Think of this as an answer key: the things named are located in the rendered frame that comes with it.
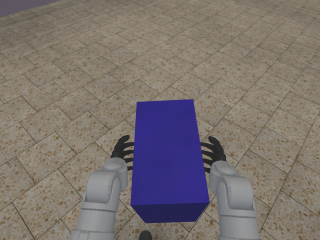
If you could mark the left robot foot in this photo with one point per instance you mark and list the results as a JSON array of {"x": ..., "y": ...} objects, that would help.
[{"x": 145, "y": 235}]

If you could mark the carton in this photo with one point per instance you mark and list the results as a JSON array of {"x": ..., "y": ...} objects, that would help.
[{"x": 168, "y": 175}]

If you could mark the robot left forearm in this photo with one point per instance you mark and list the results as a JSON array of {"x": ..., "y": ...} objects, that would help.
[{"x": 100, "y": 201}]

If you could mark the robot left hand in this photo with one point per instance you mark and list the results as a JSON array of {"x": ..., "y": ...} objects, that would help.
[{"x": 119, "y": 153}]

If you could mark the robot right hand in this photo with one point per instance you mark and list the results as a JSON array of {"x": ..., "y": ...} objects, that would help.
[{"x": 217, "y": 153}]

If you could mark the robot right forearm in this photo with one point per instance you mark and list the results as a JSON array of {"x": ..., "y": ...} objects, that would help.
[{"x": 235, "y": 203}]

